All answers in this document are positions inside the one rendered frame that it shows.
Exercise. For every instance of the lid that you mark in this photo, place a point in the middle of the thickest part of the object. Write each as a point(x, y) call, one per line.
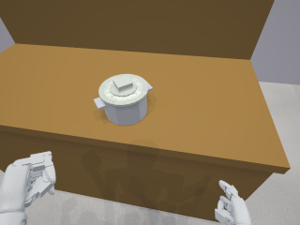
point(126, 97)

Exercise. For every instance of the table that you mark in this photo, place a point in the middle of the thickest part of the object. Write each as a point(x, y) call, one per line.
point(206, 118)

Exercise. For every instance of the robot right hand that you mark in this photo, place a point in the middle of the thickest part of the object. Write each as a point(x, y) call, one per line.
point(237, 211)

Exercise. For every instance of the knob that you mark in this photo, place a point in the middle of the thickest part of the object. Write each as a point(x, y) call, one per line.
point(122, 83)

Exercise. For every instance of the robot left hand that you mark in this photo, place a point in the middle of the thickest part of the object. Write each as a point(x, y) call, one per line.
point(18, 178)

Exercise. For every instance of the left robot forearm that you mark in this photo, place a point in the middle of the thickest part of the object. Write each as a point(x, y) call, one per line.
point(13, 218)

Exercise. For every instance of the pot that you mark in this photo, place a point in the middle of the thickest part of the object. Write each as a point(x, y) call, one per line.
point(127, 115)

